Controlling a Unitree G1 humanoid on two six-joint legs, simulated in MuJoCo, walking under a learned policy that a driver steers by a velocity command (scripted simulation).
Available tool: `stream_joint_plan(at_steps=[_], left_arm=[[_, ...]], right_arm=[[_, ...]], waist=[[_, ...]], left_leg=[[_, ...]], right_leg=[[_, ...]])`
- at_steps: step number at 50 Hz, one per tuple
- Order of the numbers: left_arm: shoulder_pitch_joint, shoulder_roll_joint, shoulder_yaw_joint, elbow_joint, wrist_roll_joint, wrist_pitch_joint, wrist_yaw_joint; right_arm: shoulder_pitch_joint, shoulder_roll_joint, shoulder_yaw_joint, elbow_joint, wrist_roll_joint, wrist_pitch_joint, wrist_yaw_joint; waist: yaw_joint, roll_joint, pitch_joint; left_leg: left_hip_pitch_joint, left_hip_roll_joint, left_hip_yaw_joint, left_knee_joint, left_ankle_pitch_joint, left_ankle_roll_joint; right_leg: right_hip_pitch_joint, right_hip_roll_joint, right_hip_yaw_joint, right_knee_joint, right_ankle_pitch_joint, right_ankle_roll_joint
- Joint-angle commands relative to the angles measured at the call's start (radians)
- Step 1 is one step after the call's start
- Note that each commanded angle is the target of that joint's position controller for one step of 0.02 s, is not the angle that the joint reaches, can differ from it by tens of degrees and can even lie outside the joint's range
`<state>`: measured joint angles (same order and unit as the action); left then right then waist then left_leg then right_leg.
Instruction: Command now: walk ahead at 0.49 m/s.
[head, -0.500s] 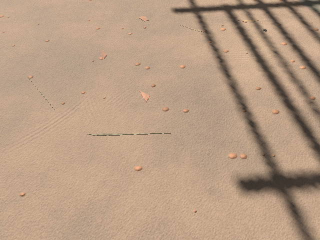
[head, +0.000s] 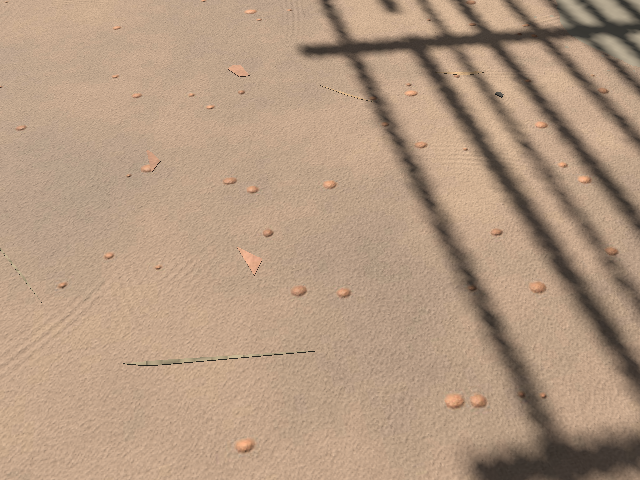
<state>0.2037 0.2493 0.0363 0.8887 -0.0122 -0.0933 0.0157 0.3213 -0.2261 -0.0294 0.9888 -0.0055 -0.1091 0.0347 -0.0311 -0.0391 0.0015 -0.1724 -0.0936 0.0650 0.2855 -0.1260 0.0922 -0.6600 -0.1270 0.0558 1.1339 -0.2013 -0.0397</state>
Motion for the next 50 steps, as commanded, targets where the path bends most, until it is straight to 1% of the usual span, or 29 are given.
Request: stream_joint_plan(at_steps=[1, 5, 9, 11, 12, 13, 14, 15, 16, 17, 18, 19, 20, 22, 25, 29, 33, 36, 39, 40, 41, 42, 43, 44, 45, 46, 47, 48, 50], left_arm=[[0.033, 0.044, 0.013, -0.043, 0.012, 0.004, 0.006], [-0.140, 0.031, 0.007, -0.089, 0.005, -0.009, -0.005], [-0.243, 0.046, 0.006, -0.128, -0.008, -0.023, -0.028], [-0.220, 0.077, 0.015, -0.132, -0.009, -0.035, -0.035], [-0.178, 0.094, 0.024, -0.123, -0.009, -0.041, -0.036], [-0.078, 0.122, 0.041, -0.096, -0.008, -0.045, -0.032], [0.099, 0.184, 0.065, -0.056, 0.002, -0.052, -0.024], [0.254, 0.295, 0.093, -0.037, 0.020, -0.047, -0.017], [0.284, 0.260, 0.084, -0.028, 0.025, -0.040, -0.022], [0.202, 0.163, 0.058, -0.051, 0.023, -0.042, -0.022], [0.121, 0.118, 0.043, -0.068, 0.016, -0.040, -0.022], [0.049, 0.090, 0.033, -0.071, 0.012, -0.037, -0.026], [0.012, 0.069, 0.028, -0.068, 0.013, -0.038, -0.028], [0.004, 0.068, 0.032, -0.049, 0.022, -0.041, -0.027], [0.034, 0.099, 0.046, -0.024, 0.028, -0.044, -0.017], [0.053, 0.129, 0.055, -0.011, 0.028, -0.032, 0.000], [0.109, 0.158, 0.064, 0.005, 0.014, -0.016, 0.010], [0.132, 0.175, 0.072, 0.016, 0.000, 0.003, 0.009], [0.100, 0.219, 0.084, 0.003, -0.010, 0.021, 0.012], [0.081, 0.230, 0.086, -0.002, -0.013, 0.030, 0.014], [0.076, 0.221, 0.081, -0.010, -0.013, 0.032, 0.016], [0.104, 0.131, 0.052, -0.043, 0.029, 0.020, 0.010], [0.154, 0.054, 0.023, -0.101, 0.016, -0.023, -0.004], [0.007, 0.146, 0.043, -0.122, -0.025, -0.059, -0.015], [-0.037, 0.148, 0.043, -0.143, -0.040, -0.071, -0.018], [-0.028, 0.140, 0.043, -0.125, -0.018, -0.070, -0.008], [-0.011, 0.152, 0.054, -0.117, 0.004, -0.060, -0.001], [0.009, 0.153, 0.059, -0.117, 0.009, -0.044, -0.004], [0.043, 0.122, 0.055, -0.105, 0.014, -0.018, -0.008]], right_arm=[[-0.041, -0.133, -0.021, -0.055, 0.002, -0.017, -0.020], [0.049, -0.156, -0.025, -0.037, 0.020, -0.003, -0.034], [0.109, -0.166, -0.031, -0.022, 0.032, 0.015, -0.040], [0.105, -0.175, -0.038, -0.024, 0.032, 0.026, -0.046], [0.093, -0.181, -0.041, -0.028, 0.031, 0.031, -0.047], [0.077, -0.171, -0.038, -0.036, 0.028, 0.035, -0.048], [0.058, -0.129, -0.022, -0.056, 0.016, 0.033, -0.045], [0.114, -0.027, 0.005, -0.093, 0.010, 0.018, -0.042], [0.162, -0.021, 0.010, -0.099, 0.036, 0.000, -0.039], [0.105, -0.136, -0.020, -0.101, 0.059, -0.004, -0.040], [0.044, -0.149, -0.029, -0.116, 0.058, 0.001, -0.043], [0.018, -0.132, -0.032, -0.119, 0.047, 0.011, -0.047], [0.017, -0.117, -0.040, -0.121, 0.040, 0.025, -0.048], [0.034, -0.072, -0.040, -0.126, 0.039, 0.051, -0.041], [-0.015, -0.065, -0.046, -0.165, 0.034, 0.068, -0.040], [-0.131, -0.058, -0.045, -0.217, 0.029, 0.065, -0.022], [-0.277, -0.046, -0.035, -0.279, 0.025, 0.062, 0.006], [-0.335, -0.053, -0.036, -0.322, 0.029, 0.063, 0.023], [-0.267, -0.100, -0.060, -0.336, 0.030, 0.069, 0.029], [-0.150, -0.136, -0.083, -0.310, 0.034, 0.070, 0.027], [0.021, -0.204, -0.120, -0.262, 0.035, 0.073, 0.013], [0.119, -0.307, -0.147, -0.238, 0.035, 0.080, -0.012], [0.080, -0.358, -0.142, -0.277, 0.026, 0.062, -0.005], [0.103, -0.265, -0.116, -0.273, 0.019, 0.050, 0.004], [0.062, -0.221, -0.104, -0.269, 0.019, 0.040, 0.004], [-0.023, -0.187, -0.092, -0.287, 0.025, 0.035, 0.004], [-0.087, -0.154, -0.081, -0.303, 0.022, 0.034, 0.002], [-0.112, -0.140, -0.075, -0.316, 0.014, 0.034, -0.002], [-0.108, -0.133, -0.070, -0.307, 0.012, 0.025, -0.011]], waist=[[0.047, 0.075, 0.054], [-0.015, 0.071, 0.059], [-0.043, 0.090, 0.077], [-0.014, 0.107, 0.064], [0.015, 0.120, 0.046], [0.069, 0.120, -0.004], [0.143, 0.081, -0.134], [0.158, -0.134, -0.305], [0.141, -0.300, -0.396], [0.133, -0.165, -0.262], [0.109, -0.096, -0.166], [0.079, -0.045, -0.096], [0.051, -0.063, -0.047], [0.025, -0.073, -0.012], [0.019, -0.029, 0.015], [0.042, -0.019, 0.045], [0.093, -0.002, 0.090], [0.099, -0.010, 0.104], [0.030, -0.060, 0.025], [-0.041, -0.060, -0.040], [-0.124, -0.024, -0.130], [-0.111, 0.190, -0.199], [-0.021, 0.320, -0.361], [-0.096, 0.155, -0.320], [-0.070, 0.135, -0.197], [-0.016, 0.035, -0.125], [0.024, 0.038, -0.091], [0.051, 0.059, -0.080], [0.067, 0.064, -0.076]], left_leg=[[-0.105, 0.280, -0.207, -0.203, 0.073, 0.171], [-0.036, 0.260, -0.177, -0.181, 0.081, 0.129], [0.059, 0.296, -0.230, -0.109, 0.027, 0.122], [0.095, 0.320, -0.274, -0.056, 0.013, 0.105], [0.098, 0.320, -0.285, -0.009, 0.050, 0.094], [0.083, 0.285, -0.270, 0.093, 0.150, 0.074], [-0.022, 0.218, -0.220, 0.330, 0.163, 0.041], [-0.368, 0.070, -0.103, 0.718, -0.115, -0.031], [-0.562, 0.038, -0.172, 0.940, -0.451, -0.041], [-0.629, 0.100, -0.229, 1.037, -0.388, -0.030], [-0.625, 0.149, -0.201, 1.035, -0.292, -0.025], [-0.582, 0.182, -0.189, 0.987, -0.214, -0.033], [-0.542, 0.211, -0.188, 0.935, -0.163, -0.037], [-0.483, 0.223, -0.165, 0.915, -0.107, -0.045], [-0.549, 0.226, -0.178, 0.858, -0.020, -0.054], [-0.571, 0.218, -0.153, 0.628, 0.134, -0.061], [-0.580, 0.211, -0.079, 0.470, 0.164, -0.044], [-0.576, 0.196, -0.034, 0.407, 0.072, -0.016], [-0.379, 0.102, 0.057, 0.386, -0.074, 0.039], [-0.221, 0.052, 0.082, 0.348, -0.076, 0.068], [0.050, 0.015, 0.060, 0.281, -0.016, 0.107], [0.334, 0.236, -0.281, 0.267, 0.041, 0.173], [0.574, 0.437, -0.883, 0.065, -0.191, 0.377], [0.549, 0.426, -0.849, -0.017, -0.188, 0.311], [0.436, 0.395, -0.694, -0.006, -0.111, 0.268], [0.271, 0.347, -0.567, -0.002, -0.008, 0.230], [0.142, 0.308, -0.478, -0.011, 0.082, 0.207], [0.064, 0.282, -0.440, -0.035, 0.122, 0.199], [0.007, 0.268, -0.354, -0.063, 0.244, 0.200]], right_leg=[[-0.020, -0.042, 0.002, -0.146, 0.161, 0.027], [0.026, 0.010, -0.033, -0.438, 0.302, 0.040], [0.065, 0.049, -0.027, -0.586, 0.245, 0.047], [0.132, 0.062, -0.017, -0.643, 0.178, 0.033], [0.199, 0.075, -0.027, -0.663, 0.135, 0.023], [0.335, 0.095, -0.045, -0.691, 0.098, 0.005], [0.595, 0.017, 0.022, -0.664, 0.115, -0.044], [0.997, -0.229, 0.343, -0.678, 0.077, -0.156], [1.078, -0.334, 0.670, -0.810, -0.061, -0.238], [0.952, -0.302, 0.560, -0.826, -0.103, -0.194], [0.811, -0.265, 0.396, -0.842, -0.056, -0.154], [0.682, -0.214, 0.281, -0.884, 0.004, -0.132], [0.598, -0.174, 0.189, -0.924, 0.042, -0.115], [0.513, -0.138, 0.068, -0.970, 0.138, -0.113], [0.521, -0.144, -0.034, -0.987, 0.276, -0.134], [0.562, -0.138, -0.136, -1.003, 0.283, -0.124], [0.644, -0.165, -0.201, -0.995, 0.272, -0.115], [0.734, -0.188, -0.235, -0.941, 0.342, -0.096], [0.754, -0.184, -0.284, -0.749, 0.786, -0.066], [0.729, -0.162, -0.306, -0.580, 0.902, -0.050], [0.603, -0.117, -0.321, -0.340, 0.823, -0.012], [0.283, -0.040, -0.308, 0.005, 0.137, 0.035], [-0.053, 0.159, -0.091, 0.286, -0.413, 0.068], [-0.165, 0.112, 0.040, 0.324, -0.348, 0.040], [-0.204, 0.073, 0.025, 0.266, -0.252, 0.013], [-0.136, 0.024, 0.027, 0.182, -0.170, 0.012], [-0.055, -0.005, 0.028, 0.101, -0.127, 0.019], [0.009, -0.020, 0.033, 0.066, -0.101, 0.027], [0.045, -0.027, 0.004, -0.001, -0.050, 0.050]])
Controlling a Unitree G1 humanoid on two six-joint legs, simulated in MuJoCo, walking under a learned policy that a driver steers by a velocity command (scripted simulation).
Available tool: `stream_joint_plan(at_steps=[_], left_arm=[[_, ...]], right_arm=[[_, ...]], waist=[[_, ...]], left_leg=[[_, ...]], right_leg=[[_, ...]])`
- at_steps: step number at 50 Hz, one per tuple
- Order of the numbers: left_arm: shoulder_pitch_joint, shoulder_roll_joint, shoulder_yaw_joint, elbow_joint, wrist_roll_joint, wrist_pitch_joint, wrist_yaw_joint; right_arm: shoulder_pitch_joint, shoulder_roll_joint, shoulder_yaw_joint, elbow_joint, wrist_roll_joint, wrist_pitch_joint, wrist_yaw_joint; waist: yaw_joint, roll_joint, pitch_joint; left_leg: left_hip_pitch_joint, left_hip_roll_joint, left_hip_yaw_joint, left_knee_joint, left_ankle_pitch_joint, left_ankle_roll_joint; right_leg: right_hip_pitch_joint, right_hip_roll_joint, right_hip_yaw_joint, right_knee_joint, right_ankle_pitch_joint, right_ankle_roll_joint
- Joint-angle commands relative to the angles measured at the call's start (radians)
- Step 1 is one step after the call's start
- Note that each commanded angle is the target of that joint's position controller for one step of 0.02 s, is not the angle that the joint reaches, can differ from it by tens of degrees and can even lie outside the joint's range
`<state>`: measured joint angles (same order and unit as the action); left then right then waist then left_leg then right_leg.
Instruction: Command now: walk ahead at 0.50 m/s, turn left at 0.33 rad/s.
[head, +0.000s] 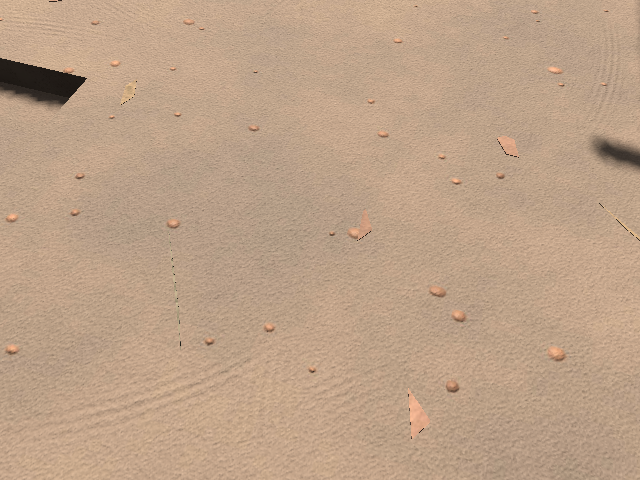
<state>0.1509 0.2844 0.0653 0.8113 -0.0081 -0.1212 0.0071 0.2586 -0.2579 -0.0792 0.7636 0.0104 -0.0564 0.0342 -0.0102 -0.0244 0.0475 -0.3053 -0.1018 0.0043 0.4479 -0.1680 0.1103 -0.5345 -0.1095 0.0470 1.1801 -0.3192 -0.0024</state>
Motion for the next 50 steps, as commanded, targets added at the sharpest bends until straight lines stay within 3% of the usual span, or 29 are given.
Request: stream_joint_plan(at_steps=[1, 4, 8, 14, 16, 18, 19, 20, 21, 22, 23, 24, 25, 26, 28, 30, 32, 35, 38, 40, 42, 43, 44, 45, 46, 47, 48, 49, 50], left_arm=[[0.085, 0.075, 0.023, -0.027, 0.014, 0.019, 0.000], [-0.008, 0.058, 0.014, -0.053, 0.010, 0.027, 0.001], [-0.101, 0.043, 0.003, -0.074, -0.005, 0.021, -0.018], [-0.204, 0.035, -0.010, -0.132, -0.018, 0.014, -0.058], [-0.196, 0.037, -0.010, -0.148, -0.016, 0.011, -0.075], [-0.121, 0.069, 0.004, -0.145, -0.010, 0.017, -0.079], [-0.017, 0.104, 0.022, -0.127, -0.008, 0.022, -0.076], [0.135, 0.151, 0.046, -0.097, -0.007, 0.025, -0.066], [0.275, 0.244, 0.068, -0.082, -0.002, 0.034, -0.049], [0.265, 0.245, 0.065, -0.094, -0.010, 0.029, -0.050], [0.271, 0.172, 0.048, -0.089, -0.012, 0.036, -0.047], [0.222, 0.137, 0.038, -0.106, -0.007, 0.039, -0.040], [0.157, 0.128, 0.033, -0.121, -0.005, 0.040, -0.041], [0.109, 0.106, 0.025, -0.140, -0.001, 0.039, -0.039], [0.074, 0.108, 0.024, -0.162, 0.004, 0.041, -0.033], [0.085, 0.127, 0.030, -0.164, 0.001, 0.038, -0.024], [0.107, 0.152, 0.038, -0.160, -0.005, 0.041, -0.012], [0.152, 0.154, 0.040, -0.149, -0.016, 0.055, -0.001], [0.200, 0.155, 0.041, -0.136, -0.021, 0.068, 0.002], [0.212, 0.148, 0.040, -0.135, -0.021, 0.074, 0.005], [0.192, 0.147, 0.042, -0.142, -0.017, 0.079, 0.007], [0.174, 0.128, 0.037, -0.150, -0.015, 0.081, 0.007], [0.159, 0.082, 0.020, -0.166, -0.009, 0.076, 0.004], [0.236, 0.016, -0.001, -0.185, -0.010, 0.067, 0.003], [0.305, 0.037, -0.007, -0.194, -0.024, 0.059, 0.005], [0.271, 0.119, 0.011, -0.171, -0.030, 0.059, 0.004], [0.183, 0.135, 0.015, -0.180, -0.021, 0.063, 0.002], [0.131, 0.122, 0.014, -0.195, -0.008, 0.063, 0.000], [0.108, 0.109, 0.017, -0.203, -0.003, 0.062, -0.004]], right_arm=[[-0.023, -0.107, -0.020, -0.069, -0.005, -0.032, -0.016], [0.039, -0.120, -0.019, -0.033, -0.007, -0.034, -0.031], [0.067, -0.132, -0.014, -0.006, -0.012, -0.039, -0.038], [0.108, -0.141, -0.015, 0.050, -0.014, -0.029, -0.043], [0.093, -0.152, -0.017, 0.053, -0.012, -0.018, -0.049], [0.062, -0.181, -0.022, 0.040, -0.011, -0.007, -0.059], [0.048, -0.193, -0.023, 0.034, -0.012, 0.002, -0.064], [0.027, -0.197, -0.020, 0.024, -0.008, 0.004, -0.069], [0.068, -0.149, 0.001, -0.001, -0.033, -0.011, -0.070], [0.157, -0.036, 0.037, -0.016, -0.033, -0.042, -0.045], [0.073, -0.144, 0.017, -0.027, -0.004, -0.079, -0.025], [-0.025, -0.158, 0.016, -0.064, 0.026, -0.094, -0.016], [-0.063, -0.143, 0.019, -0.075, 0.013, -0.098, -0.019], [-0.068, -0.152, 0.009, -0.075, -0.011, -0.091, -0.028], [-0.026, -0.136, 0.005, -0.082, -0.024, -0.067, -0.034], [-0.025, -0.112, 0.010, -0.090, -0.029, -0.049, -0.042], [-0.094, -0.094, 0.018, -0.113, -0.032, -0.043, -0.048], [-0.205, -0.069, 0.028, -0.136, -0.026, -0.049, -0.043], [-0.277, -0.086, 0.023, -0.159, -0.009, -0.061, -0.031], [-0.285, -0.114, 0.012, -0.168, -0.005, -0.072, -0.022], [-0.240, -0.138, -0.002, -0.161, 0.000, -0.083, -0.018], [-0.168, -0.151, -0.013, -0.143, -0.002, -0.088, -0.022], [-0.056, -0.188, -0.028, -0.130, -0.018, -0.093, -0.030], [0.084, -0.268, -0.047, -0.115, -0.040, -0.090, -0.037], [0.156, -0.269, -0.055, -0.071, -0.022, -0.076, -0.027], [0.122, -0.184, -0.033, -0.084, -0.008, -0.072, -0.025], [0.084, -0.145, -0.020, -0.087, -0.009, -0.063, -0.026], [0.041, -0.128, -0.011, -0.087, -0.016, -0.057, -0.023], [0.014, -0.108, -0.002, -0.082, -0.020, -0.055, -0.023]], waist=[[0.042, 0.051, -0.111], [0.002, 0.073, -0.068], [-0.047, 0.085, -0.029], [-0.086, 0.068, 0.035], [-0.068, 0.079, 0.019], [-0.019, 0.120, -0.059], [0.038, 0.128, -0.123], [0.122, 0.101, -0.198], [0.145, -0.069, -0.320], [0.066, -0.281, -0.442], [0.126, -0.144, -0.416], [0.121, -0.076, -0.274], [0.074, 0.046, -0.161], [0.040, 0.075, -0.124], [-0.008, 0.024, -0.093], [-0.016, 0.000, -0.083], [0.004, -0.013, -0.068], [0.055, -0.042, -0.071], [0.086, -0.066, -0.075], [0.079, -0.075, -0.080], [0.043, -0.107, -0.083], [0.000, -0.110, -0.106], [-0.057, -0.079, -0.197], [-0.067, 0.108, -0.343], [-0.052, 0.363, -0.390], [-0.070, 0.228, -0.264], [-0.076, 0.140, -0.158], [-0.059, 0.095, -0.087], [-0.037, 0.099, -0.050]], left_leg=[[0.128, 0.269, -0.250, -0.238, 0.339, 0.179], [0.151, 0.253, -0.167, -0.260, 0.397, 0.144], [0.202, 0.251, -0.097, -0.292, 0.283, 0.084], [0.410, 0.331, -0.041, -0.254, 0.347, 0.073], [0.452, 0.345, -0.013, -0.192, 0.515, 0.055], [0.460, 0.333, 0.023, -0.055, 0.886, 0.031], [0.442, 0.317, 0.044, 0.089, 1.026, 0.015], [0.328, 0.281, 0.074, 0.307, 0.974, -0.018], [0.057, 0.211, 0.099, 0.653, 0.529, -0.059], [-0.342, -0.008, -0.025, 0.980, -0.367, -0.120], [-0.453, 0.062, -0.162, 1.023, -0.339, -0.088], [-0.493, 0.109, -0.142, 0.974, -0.263, -0.073], [-0.466, 0.148, -0.122, 0.874, -0.212, -0.074], [-0.406, 0.180, -0.114, 0.783, -0.180, -0.085], [-0.327, 0.200, -0.103, 0.697, -0.161, -0.113], [-0.309, 0.200, -0.076, 0.602, -0.121, -0.148], [-0.302, 0.185, -0.060, 0.460, -0.002, -0.174], [-0.232, 0.137, -0.052, 0.227, 0.197, -0.180], [-0.197, 0.102, -0.064, 0.117, 0.230, -0.176], [-0.180, 0.092, -0.086, 0.056, 0.174, -0.158], [-0.109, 0.089, -0.086, 0.018, 0.100, -0.126], [-0.005, 0.094, -0.074, -0.027, 0.108, -0.099], [0.198, 0.186, -0.141, -0.010, 0.097, -0.048], [0.547, 0.399, -0.428, -0.013, 0.030, 0.073], [0.656, 0.530, -0.791, -0.106, -0.207, 0.172], [0.561, 0.497, -0.745, -0.143, -0.353, 0.145], [0.444, 0.450, -0.597, -0.149, -0.313, 0.108], [0.327, 0.405, -0.494, -0.173, -0.208, 0.097], [0.250, 0.369, -0.422, -0.199, -0.122, 0.092]], right_leg=[[-0.090, -0.044, 0.002, -0.087, 0.112, 0.023], [-0.161, -0.043, -0.012, -0.243, 0.276, 0.033], [-0.159, -0.015, -0.027, -0.463, 0.487, 0.001], [-0.256, 0.036, -0.029, -0.595, 0.404, -0.047], [-0.225, 0.062, -0.060, -0.613, 0.320, -0.072], [-0.073, 0.128, -0.130, -0.599, 0.218, -0.106], [0.065, 0.169, -0.153, -0.605, 0.194, -0.130], [0.301, 0.175, -0.120, -0.662, 0.267, -0.168], [0.626, -0.039, 0.177, -0.642, 0.355, -0.258], [0.936, -0.245, 0.740, -0.791, 0.202, -0.454], [0.931, -0.206, 0.715, -0.855, 0.055, -0.395], [0.801, -0.174, 0.567, -0.869, 0.057, -0.347], [0.620, -0.136, 0.467, -0.894, 0.157, -0.323], [0.505, -0.104, 0.401, -0.913, 0.249, -0.309], [0.372, -0.061, 0.345, -0.953, 0.340, -0.314], [0.296, -0.038, 0.278, -0.964, 0.430, -0.316], [0.251, -0.005, 0.225, -0.965, 0.436, -0.293], [0.236, 0.044, 0.194, -0.930, 0.350, -0.238], [0.288, 0.023, 0.261, -0.882, 0.276, -0.220], [0.354, 0.000, 0.334, -0.828, 0.231, -0.208], [0.383, -0.013, 0.390, -0.770, 0.231, -0.190], [0.368, 0.014, 0.384, -0.713, 0.247, -0.167], [0.299, 0.060, 0.332, -0.549, 0.242, -0.132], [0.045, 0.179, 0.189, -0.232, 0.037, -0.064], [-0.192, 0.195, 0.123, -0.002, -0.282, -0.033], [-0.270, 0.140, 0.154, 0.095, -0.220, -0.025], [-0.279, 0.109, 0.119, 0.116, -0.137, -0.020], [-0.259, 0.086, 0.099, 0.076, -0.080, -0.020], [-0.232, 0.060, 0.095, 0.025, -0.039, -0.021]])
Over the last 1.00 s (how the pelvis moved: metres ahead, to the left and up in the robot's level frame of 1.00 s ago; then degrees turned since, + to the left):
0.50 0.07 -0.01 29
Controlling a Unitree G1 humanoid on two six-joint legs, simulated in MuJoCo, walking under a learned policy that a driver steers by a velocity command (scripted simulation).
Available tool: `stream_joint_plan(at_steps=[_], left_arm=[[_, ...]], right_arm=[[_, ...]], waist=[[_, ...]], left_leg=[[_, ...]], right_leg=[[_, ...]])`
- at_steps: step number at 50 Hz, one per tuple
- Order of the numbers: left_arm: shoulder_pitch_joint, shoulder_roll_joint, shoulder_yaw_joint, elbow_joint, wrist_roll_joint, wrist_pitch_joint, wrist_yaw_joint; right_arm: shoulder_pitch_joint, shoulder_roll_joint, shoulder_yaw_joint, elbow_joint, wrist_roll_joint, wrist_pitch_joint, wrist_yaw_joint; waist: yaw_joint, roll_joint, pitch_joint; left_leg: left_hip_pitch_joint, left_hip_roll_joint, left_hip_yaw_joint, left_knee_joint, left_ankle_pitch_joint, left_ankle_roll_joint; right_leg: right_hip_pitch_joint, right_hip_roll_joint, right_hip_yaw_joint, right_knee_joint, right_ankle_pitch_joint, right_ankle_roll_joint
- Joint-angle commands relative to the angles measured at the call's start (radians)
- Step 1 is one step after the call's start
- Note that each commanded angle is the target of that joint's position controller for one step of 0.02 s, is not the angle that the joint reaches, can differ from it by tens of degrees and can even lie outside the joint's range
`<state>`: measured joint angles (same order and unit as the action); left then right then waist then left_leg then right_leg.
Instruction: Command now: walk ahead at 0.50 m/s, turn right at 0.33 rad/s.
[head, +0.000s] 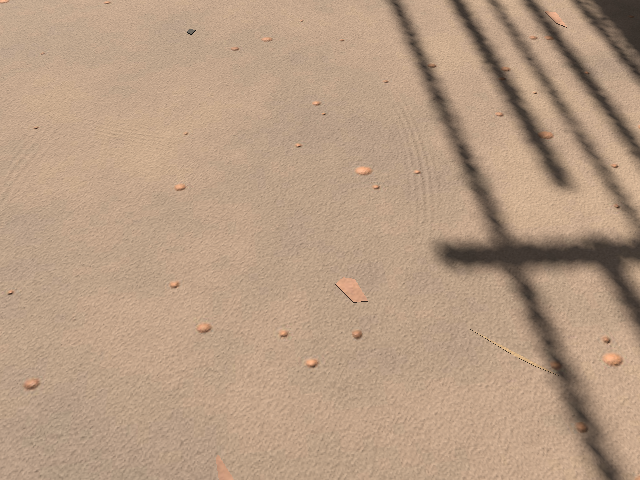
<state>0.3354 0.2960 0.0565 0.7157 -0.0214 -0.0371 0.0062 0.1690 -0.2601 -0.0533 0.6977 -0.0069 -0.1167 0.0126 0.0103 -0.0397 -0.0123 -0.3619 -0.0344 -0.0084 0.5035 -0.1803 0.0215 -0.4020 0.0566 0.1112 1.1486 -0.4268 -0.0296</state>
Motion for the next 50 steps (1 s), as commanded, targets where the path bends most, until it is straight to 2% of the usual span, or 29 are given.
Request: stream_joint_plan(at_steps=[1, 2, 4, 6, 8, 10, 13, 15, 17, 18, 19, 20, 21, 22, 23, 24, 26, 30, 35, 40, 41, 43, 44, 45, 46, 47, 48, 49, 50], left_arm=[[-0.068, 0.080, 0.023, -0.108, 0.006, -0.022, -0.008], [-0.057, 0.063, 0.019, -0.104, 0.004, -0.020, -0.012], [-0.081, 0.041, 0.010, -0.111, 0.011, -0.020, -0.014], [-0.136, 0.024, -0.001, -0.124, 0.018, -0.027, -0.016], [-0.196, 0.008, -0.011, -0.133, 0.016, -0.035, -0.022], [-0.255, 0.010, -0.012, -0.143, 0.010, -0.040, -0.028], [-0.326, 0.025, -0.008, -0.170, 0.000, -0.045, -0.039], [-0.335, 0.040, -0.002, -0.181, -0.001, -0.048, -0.045], [-0.226, 0.074, 0.018, -0.153, 0.008, -0.050, -0.042], [-0.092, 0.119, 0.043, -0.114, 0.014, -0.048, -0.033], [0.095, 0.202, 0.065, -0.088, 0.027, -0.042, -0.020], [0.115, 0.261, 0.071, -0.082, 0.033, -0.036, -0.023], [0.120, 0.171, 0.052, -0.080, 0.021, -0.038, -0.025], [0.064, 0.135, 0.038, -0.081, 0.017, -0.041, -0.025], [0.002, 0.109, 0.028, -0.083, 0.021, -0.044, -0.027], [-0.048, 0.084, 0.022, -0.082, 0.026, -0.048, -0.031], [-0.091, 0.060, 0.020, -0.070, 0.033, -0.066, -0.034], [-0.079, 0.082, 0.034, -0.023, 0.040, -0.085, -0.022], [-0.056, 0.109, 0.041, 0.015, 0.032, -0.076, -0.004], [0.017, 0.140, 0.054, 0.068, 0.013, -0.045, 0.004], [0.017, 0.147, 0.057, 0.073, 0.009, -0.037, 0.006], [-0.003, 0.176, 0.064, 0.070, 0.005, -0.023, 0.014], [-0.013, 0.190, 0.067, 0.067, 0.004, -0.014, 0.020], [-0.031, 0.195, 0.066, 0.062, 0.001, -0.007, 0.025], [-0.028, 0.178, 0.057, 0.049, 0.008, -0.012, 0.031], [0.074, 0.020, 0.006, -0.005, 0.049, -0.039, 0.012], [-0.002, 0.070, 0.005, -0.017, 0.018, -0.083, -0.004], [-0.114, 0.124, 0.021, -0.050, -0.022, -0.105, -0.014], [-0.140, 0.113, 0.014, -0.060, -0.016, -0.115, -0.011]], right_arm=[[0.090, -0.100, -0.024, -0.012, -0.006, 0.004, 0.000], [0.087, -0.097, -0.024, -0.003, -0.002, 0.001, 0.002], [0.096, -0.124, -0.031, 0.015, 0.006, -0.003, 0.002], [0.106, -0.152, -0.037, 0.032, 0.012, 0.000, 0.000], [0.121, -0.169, -0.039, 0.049, 0.018, 0.008, -0.002], [0.150, -0.183, -0.039, 0.067, 0.026, 0.015, -0.002], [0.201, -0.198, -0.040, 0.097, 0.035, 0.028, 0.000], [0.208, -0.211, -0.043, 0.111, 0.039, 0.038, -0.002], [0.188, -0.218, -0.043, 0.116, 0.041, 0.048, -0.008], [0.195, -0.191, -0.032, 0.116, 0.035, 0.048, -0.010], [0.189, -0.132, -0.006, 0.085, 0.005, 0.042, -0.012], [0.295, -0.041, 0.022, 0.069, 0.015, 0.021, -0.009], [0.242, -0.149, -0.003, 0.084, 0.037, 0.010, -0.004], [0.166, -0.178, -0.014, 0.062, 0.052, 0.007, 0.000], [0.127, -0.165, -0.013, 0.060, 0.044, 0.011, -0.002], [0.111, -0.155, -0.017, 0.059, 0.031, 0.019, -0.004], [0.150, -0.120, -0.017, 0.074, 0.035, 0.047, -0.005], [0.098, -0.087, -0.017, 0.055, 0.031, 0.070, -0.011], [-0.039, -0.060, -0.007, 0.014, 0.025, 0.063, 0.015], [-0.176, -0.051, 0.000, -0.068, 0.028, 0.063, 0.044], [-0.184, -0.056, -0.002, -0.082, 0.028, 0.063, 0.050], [-0.148, -0.083, -0.017, -0.095, 0.028, 0.067, 0.057], [-0.076, -0.109, -0.032, -0.086, 0.028, 0.071, 0.056], [0.064, -0.153, -0.058, -0.054, 0.030, 0.072, 0.049], [0.233, -0.228, -0.094, -0.015, 0.030, 0.079, 0.031], [0.242, -0.348, -0.114, -0.012, 0.037, 0.078, 0.017], [0.279, -0.287, -0.093, -0.040, 0.030, 0.066, 0.018], [0.251, -0.228, -0.077, -0.032, 0.019, 0.057, 0.019], [0.189, -0.198, -0.068, -0.038, 0.025, 0.052, 0.018]], waist=[[-0.035, 0.138, 0.022], [-0.024, 0.153, 0.017], [-0.019, 0.148, 0.017], [-0.031, 0.124, 0.017], [-0.052, 0.121, 0.021], [-0.076, 0.125, 0.028], [-0.097, 0.131, 0.044], [-0.083, 0.140, 0.050], [-0.006, 0.133, -0.004], [0.054, 0.107, -0.093], [0.124, -0.029, -0.248], [0.064, -0.281, -0.331], [0.105, -0.161, -0.282], [0.094, -0.112, -0.158], [0.064, -0.048, -0.098], [0.035, -0.041, -0.049], [-0.013, -0.063, -0.024], [-0.021, -0.018, 0.023], [0.025, -0.005, 0.066], [0.071, 0.002, 0.111], [0.065, -0.006, 0.107], [0.027, -0.044, 0.055], [-0.017, -0.063, 0.004], [-0.099, -0.052, -0.070], [-0.177, 0.011, -0.160], [-0.067, 0.295, -0.240], [-0.125, 0.206, -0.401], [-0.148, 0.147, -0.266], [-0.106, 0.082, -0.166]], left_leg=[[0.249, 0.275, -0.354, -0.278, -0.053, 0.177], [0.224, 0.260, -0.315, -0.295, -0.005, 0.184], [0.210, 0.256, -0.252, -0.322, 0.098, 0.204], [0.212, 0.256, -0.198, -0.336, 0.176, 0.208], [0.207, 0.238, -0.139, -0.339, 0.201, 0.192], [0.207, 0.228, -0.102, -0.332, 0.193, 0.177], [0.263, 0.261, -0.114, -0.308, 0.180, 0.164], [0.308, 0.287, -0.124, -0.275, 0.212, 0.149], [0.311, 0.263, -0.084, -0.146, 0.412, 0.117], [0.258, 0.213, -0.033, 0.027, 0.493, 0.088], [0.057, 0.152, 0.024, 0.358, 0.232, 0.042], [-0.306, -0.002, -0.002, 0.660, -0.374, -0.007], [-0.415, 0.046, -0.108, 0.779, -0.386, -0.001], [-0.458, 0.086, -0.099, 0.785, -0.294, 0.009], [-0.419, 0.125, -0.083, 0.744, -0.210, 0.007], [-0.386, 0.149, -0.083, 0.694, -0.154, 0.000], [-0.294, 0.166, -0.094, 0.658, -0.089, -0.011], [-0.357, 0.154, -0.129, 0.558, 0.050, -0.036], [-0.334, 0.136, -0.060, 0.288, 0.276, -0.024], [-0.383, 0.122, 0.008, 0.150, 0.193, 0.020], [-0.372, 0.111, 0.028, 0.136, 0.145, 0.034], [-0.261, 0.052, 0.092, 0.130, 0.039, 0.071], [-0.158, 0.011, 0.120, 0.132, -0.009, 0.094], [0.041, -0.032, 0.130, 0.075, 0.025, 0.127], [0.349, 0.013, 0.007, 0.037, 0.070, 0.176], [0.728, 0.290, -0.532, 0.000, 0.002, 0.360], [0.814, 0.378, -0.844, -0.166, -0.120, 0.429], [0.735, 0.344, -0.691, -0.192, -0.068, 0.365], [0.583, 0.299, -0.562, -0.191, 0.005, 0.326]], right_leg=[[-0.319, -0.123, 0.019, 0.019, 0.090, 0.006], [-0.294, -0.128, 0.000, -0.014, 0.100, 0.009], [-0.293, -0.141, -0.030, -0.102, 0.142, 0.019], [-0.285, -0.155, -0.051, -0.224, 0.228, 0.027], [-0.242, -0.149, -0.073, -0.357, 0.327, 0.029], [-0.191, -0.129, -0.095, -0.463, 0.397, 0.031], [-0.165, -0.110, -0.106, -0.551, 0.396, 0.016], [-0.139, -0.099, -0.111, -0.598, 0.343, -0.011], [0.043, -0.059, -0.148, -0.668, 0.337, -0.048], [0.247, -0.062, -0.140, -0.673, 0.348, -0.078], [0.540, -0.273, 0.097, -0.650, 0.396, -0.151], [0.768, -0.467, 0.539, -0.779, 0.193, -0.295], [0.723, -0.453, 0.568, -0.826, 0.067, -0.277], [0.613, -0.423, 0.412, -0.837, 0.111, -0.239], [0.491, -0.376, 0.300, -0.862, 0.195, -0.213], [0.394, -0.343, 0.223, -0.897, 0.258, -0.201], [0.283, -0.312, 0.114, -0.962, 0.347, -0.190], [0.268, -0.311, -0.038, -1.011, 0.504, -0.187], [0.303, -0.286, -0.194, -1.032, 0.521, -0.141], [0.470, -0.339, -0.249, -0.975, 0.590, -0.122], [0.498, -0.347, -0.261, -0.943, 0.661, -0.113], [0.526, -0.346, -0.293, -0.822, 0.986, -0.088], [0.524, -0.338, -0.307, -0.708, 1.143, -0.076], [0.465, -0.309, -0.331, -0.519, 1.179, -0.050], [0.253, -0.268, -0.333, -0.246, 0.963, -0.008], [-0.234, -0.075, -0.283, 0.134, -0.019, 0.062], [-0.363, -0.016, -0.036, 0.276, -0.175, 0.055], [-0.445, -0.072, -0.005, 0.264, -0.085, 0.031], [-0.424, -0.116, -0.015, 0.174, 0.004, 0.017]])
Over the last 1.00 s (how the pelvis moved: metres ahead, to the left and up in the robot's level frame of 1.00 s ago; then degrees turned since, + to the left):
0.57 -0.09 0.00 -26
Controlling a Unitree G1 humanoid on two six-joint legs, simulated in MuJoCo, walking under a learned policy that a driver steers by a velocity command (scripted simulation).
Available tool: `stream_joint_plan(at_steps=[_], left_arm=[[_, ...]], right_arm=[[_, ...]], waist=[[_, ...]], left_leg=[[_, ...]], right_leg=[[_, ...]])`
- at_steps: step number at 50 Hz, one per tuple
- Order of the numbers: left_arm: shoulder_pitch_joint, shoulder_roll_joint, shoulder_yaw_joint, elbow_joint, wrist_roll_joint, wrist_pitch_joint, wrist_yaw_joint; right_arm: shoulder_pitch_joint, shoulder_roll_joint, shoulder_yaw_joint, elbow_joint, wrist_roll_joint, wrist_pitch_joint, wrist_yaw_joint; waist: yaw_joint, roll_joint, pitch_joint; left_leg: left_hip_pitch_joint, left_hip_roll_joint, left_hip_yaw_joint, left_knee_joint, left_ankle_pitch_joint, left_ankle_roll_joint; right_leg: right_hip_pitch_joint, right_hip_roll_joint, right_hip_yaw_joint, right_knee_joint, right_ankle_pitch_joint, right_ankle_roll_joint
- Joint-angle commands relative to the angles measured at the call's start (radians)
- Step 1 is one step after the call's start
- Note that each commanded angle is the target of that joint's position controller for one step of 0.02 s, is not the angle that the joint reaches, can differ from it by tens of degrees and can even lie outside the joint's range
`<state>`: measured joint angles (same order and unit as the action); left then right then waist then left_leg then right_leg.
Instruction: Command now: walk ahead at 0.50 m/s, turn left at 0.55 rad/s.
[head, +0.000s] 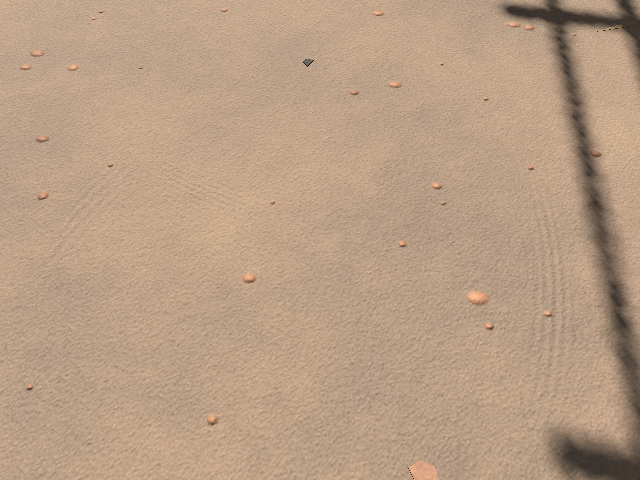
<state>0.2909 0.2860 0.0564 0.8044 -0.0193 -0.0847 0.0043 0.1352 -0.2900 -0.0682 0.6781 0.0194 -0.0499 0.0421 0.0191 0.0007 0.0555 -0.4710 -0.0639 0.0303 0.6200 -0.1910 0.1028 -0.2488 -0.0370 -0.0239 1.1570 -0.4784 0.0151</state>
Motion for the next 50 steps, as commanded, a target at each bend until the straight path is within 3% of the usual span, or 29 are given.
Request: stream_joint_plan(at_steps=[1, 3, 5, 9, 12, 17, 19, 20, 21, 22, 23, 24, 25, 26, 27, 30, 33, 36, 39, 41, 43, 44, 45, 46, 47, 48, 49, 50], left_arm=[[-0.102, 0.125, 0.019, -0.139, 0.009, -0.067, -0.001], [-0.067, 0.134, 0.031, -0.136, 0.028, -0.042, 0.000], [-0.060, 0.106, 0.026, -0.136, 0.035, -0.021, 0.001], [-0.204, 0.060, 0.006, -0.173, 0.038, -0.014, 0.001], [-0.290, 0.051, -0.002, -0.183, 0.023, -0.024, -0.016], [-0.332, 0.092, 0.008, -0.202, 0.012, -0.038, -0.040], [-0.268, 0.111, 0.017, -0.192, 0.010, -0.040, -0.041], [-0.163, 0.135, 0.033, -0.160, 0.014, -0.041, -0.039], [-0.013, 0.177, 0.047, -0.132, 0.022, -0.041, -0.038], [0.099, 0.265, 0.071, -0.117, 0.031, -0.035, -0.040], [0.129, 0.214, 0.060, -0.096, -0.003, -0.026, -0.049], [0.078, 0.159, 0.042, -0.108, -0.012, -0.020, -0.046], [0.030, 0.141, 0.035, -0.127, 0.005, -0.011, -0.041], [-0.002, 0.128, 0.030, -0.131, 0.013, -0.004, -0.040], [-0.019, 0.112, 0.023, -0.138, 0.019, -0.005, -0.036], [-0.023, 0.118, 0.025, -0.137, 0.012, -0.001, -0.024], [0.012, 0.155, 0.038, -0.118, 0.003, 0.004, -0.005], [0.062, 0.161, 0.042, -0.097, -0.006, 0.018, 0.007], [0.114, 0.157, 0.043, -0.078, -0.012, 0.032, 0.013], [0.122, 0.155, 0.044, -0.075, -0.013, 0.041, 0.017], [0.099, 0.158, 0.049, -0.080, -0.011, 0.048, 0.019], [0.080, 0.142, 0.044, -0.088, -0.009, 0.050, 0.018], [0.059, 0.101, 0.030, -0.105, 0.000, 0.046, 0.013], [0.122, 0.040, 0.012, -0.127, -0.001, 0.038, 0.013], [0.197, 0.049, 0.002, -0.145, -0.014, 0.031, 0.014], [0.156, 0.136, 0.024, -0.127, -0.022, 0.034, 0.014], [0.069, 0.156, 0.031, -0.138, -0.015, 0.040, 0.012], [0.028, 0.142, 0.032, -0.149, -0.005, 0.043, 0.010]], right_arm=[[0.150, -0.134, -0.042, -0.032, 0.000, -0.014, -0.014], [0.085, -0.106, -0.031, -0.063, -0.016, -0.014, -0.020], [0.088, -0.124, -0.036, -0.058, -0.012, -0.019, -0.028], [0.139, -0.156, -0.045, -0.034, -0.002, -0.013, -0.050], [0.191, -0.147, -0.039, -0.009, 0.000, -0.008, -0.055], [0.246, -0.153, -0.036, 0.034, -0.007, -0.007, -0.050], [0.225, -0.160, -0.038, 0.040, -0.008, -0.001, -0.051], [0.211, -0.149, -0.033, 0.037, -0.011, 0.002, -0.053], [0.203, -0.125, -0.020, 0.020, -0.022, 0.002, -0.057], [0.306, -0.077, -0.003, 0.003, -0.017, -0.013, -0.057], [0.292, -0.084, 0.003, -0.003, -0.024, -0.029, -0.053], [0.202, -0.141, -0.009, -0.022, -0.004, -0.043, -0.043], [0.117, -0.135, -0.005, -0.039, 0.001, -0.053, -0.038], [0.071, -0.124, -0.005, -0.053, -0.016, -0.061, -0.036], [0.074, -0.121, -0.011, -0.054, -0.032, -0.062, -0.038], [0.095, -0.087, -0.007, -0.052, -0.040, -0.054, -0.043], [-0.003, -0.058, 0.005, -0.074, -0.038, -0.049, -0.049], [-0.106, -0.041, 0.013, -0.091, -0.029, -0.057, -0.041], [-0.183, -0.053, 0.009, -0.109, -0.016, -0.068, -0.029], [-0.196, -0.072, 0.001, -0.114, -0.012, -0.076, -0.023], [-0.146, -0.096, -0.012, -0.103, -0.008, -0.085, -0.024], [-0.068, -0.115, -0.025, -0.083, -0.011, -0.088, -0.029], [0.057, -0.152, -0.040, -0.066, -0.025, -0.091, -0.038], [0.198, -0.230, -0.060, -0.051, -0.041, -0.084, -0.047], [0.249, -0.221, -0.061, -0.018, -0.023, -0.068, -0.038], [0.201, -0.140, -0.041, -0.031, -0.013, -0.062, -0.038], [0.160, -0.103, -0.030, -0.036, -0.017, -0.055, -0.041], [0.117, -0.086, -0.022, -0.029, -0.023, -0.052, -0.039]], waist=[[-0.069, 0.001, -0.162], [-0.008, 0.030, -0.126], [0.007, 0.030, -0.105], [-0.040, 0.054, -0.065], [-0.090, 0.082, -0.066], [-0.108, 0.107, -0.036], [-0.065, 0.120, -0.048], [-0.013, 0.101, -0.113], [0.051, 0.050, -0.243], [0.041, -0.174, -0.380], [0.051, -0.286, -0.372], [0.060, -0.179, -0.230], [0.058, -0.080, -0.142], [0.037, -0.020, -0.065], [0.009, -0.026, -0.061], [-0.020, -0.084, -0.078], [0.004, -0.073, -0.062], [0.042, -0.084, -0.057], [0.065, -0.087, -0.053], [0.057, -0.097, -0.053], [0.019, -0.126, -0.060], [-0.026, -0.124, -0.095], [-0.089, -0.093, -0.199], [-0.110, 0.088, -0.352], [-0.084, 0.331, -0.408], [-0.092, 0.198, -0.268], [-0.099, 0.113, -0.155], [-0.077, 0.068, -0.083]], left_leg=[[0.539, 0.289, -0.505, -0.319, 0.116, 0.216], [0.368, 0.244, -0.427, -0.365, 0.233, 0.208], [0.278, 0.226, -0.371, -0.388, 0.308, 0.213], [0.197, 0.153, -0.280, -0.385, 0.264, 0.157], [0.208, 0.153, -0.272, -0.374, 0.160, 0.124], [0.417, 0.263, -0.335, -0.299, 0.201, 0.104], [0.467, 0.266, -0.308, -0.227, 0.410, 0.079], [0.469, 0.221, -0.256, -0.105, 0.583, 0.057], [0.374, 0.172, -0.198, 0.117, 0.551, 0.024], [0.027, 0.026, -0.104, 0.480, 0.217, -0.064], [-0.201, -0.021, -0.137, 0.628, -0.333, -0.090], [-0.308, 0.042, -0.177, 0.686, -0.294, -0.080], [-0.309, 0.078, -0.154, 0.661, -0.224, -0.073], [-0.298, 0.105, -0.138, 0.579, -0.174, -0.074], [-0.246, 0.132, -0.139, 0.503, -0.130, -0.079], [-0.172, 0.132, -0.105, 0.372, -0.093, -0.121], [-0.148, 0.111, -0.093, 0.179, 0.051, -0.156], [-0.071, 0.074, -0.093, 0.004, 0.213, -0.168], [-0.027, 0.045, -0.105, -0.085, 0.242, -0.161], [0.003, 0.037, -0.122, -0.140, 0.197, -0.147], [0.086, 0.039, -0.119, -0.179, 0.136, -0.118], [0.207, 0.047, -0.107, -0.224, 0.146, -0.090], [0.427, 0.141, -0.173, -0.196, 0.136, -0.037], [0.778, 0.349, -0.448, -0.185, 0.062, 0.073], [0.876, 0.497, -0.785, -0.267, -0.143, 0.166], [0.760, 0.468, -0.733, -0.303, -0.269, 0.138], [0.635, 0.421, -0.582, -0.319, -0.217, 0.102], [0.520, 0.377, -0.476, -0.352, -0.114, 0.087]], right_leg=[[-0.515, -0.054, 0.112, 0.077, 0.101, -0.022], [-0.393, -0.078, 0.115, -0.004, 0.149, -0.004], [-0.365, -0.074, 0.091, -0.086, 0.178, 0.026], [-0.334, -0.030, 0.070, -0.375, 0.427, 0.058], [-0.259, 0.005, 0.057, -0.548, 0.591, 0.053], [-0.324, -0.003, 0.058, -0.637, 0.480, -0.028], [-0.253, 0.023, 0.025, -0.669, 0.400, -0.075], [-0.111, 0.051, 0.004, -0.694, 0.424, -0.107], [0.131, -0.038, 0.114, -0.660, 0.496, -0.168], [0.492, -0.231, 0.510, -0.695, 0.386, -0.331], [0.580, -0.297, 0.804, -0.850, 0.170, -0.373], [0.491, -0.287, 0.745, -0.875, 0.042, -0.328], [0.366, -0.247, 0.631, -0.887, 0.080, -0.299], [0.249, -0.207, 0.549, -0.910, 0.174, -0.287], [0.190, -0.174, 0.497, -0.924, 0.267, -0.274], [0.113, -0.122, 0.406, -0.948, 0.446, -0.282], [0.058, -0.091, 0.337, -0.950, 0.519, -0.268], [0.026, -0.060, 0.316, -0.929, 0.489, -0.233], [0.059, -0.074, 0.369, -0.885, 0.449, -0.222], [0.108, -0.089, 0.427, -0.842, 0.421, -0.210], [0.126, -0.096, 0.467, -0.785, 0.452, -0.192], [0.106, -0.065, 0.452, -0.718, 0.498, -0.169], [0.029, -0.020, 0.401, -0.541, 0.492, -0.137], [-0.232, 0.099, 0.268, -0.226, 0.257, -0.073], [-0.459, 0.112, 0.203, -0.008, -0.127, -0.048], [-0.537, 0.043, 0.217, 0.088, -0.068, -0.037], [-0.542, 0.012, 0.181, 0.106, 0.016, -0.029], [-0.521, -0.015, 0.162, 0.076, 0.077, -0.022]])
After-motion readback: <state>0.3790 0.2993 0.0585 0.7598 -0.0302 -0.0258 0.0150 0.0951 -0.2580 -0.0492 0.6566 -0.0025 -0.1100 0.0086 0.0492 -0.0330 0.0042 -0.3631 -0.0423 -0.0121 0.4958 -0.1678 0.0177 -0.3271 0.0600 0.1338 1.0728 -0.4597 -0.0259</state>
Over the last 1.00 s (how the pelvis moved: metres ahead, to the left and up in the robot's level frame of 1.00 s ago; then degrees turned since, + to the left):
0.51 0.00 -0.01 14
